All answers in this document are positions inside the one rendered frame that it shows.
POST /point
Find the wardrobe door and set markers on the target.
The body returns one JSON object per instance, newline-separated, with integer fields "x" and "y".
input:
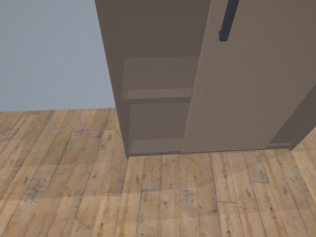
{"x": 299, "y": 118}
{"x": 247, "y": 87}

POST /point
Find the handle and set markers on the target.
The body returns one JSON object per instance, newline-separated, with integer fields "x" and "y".
{"x": 228, "y": 19}

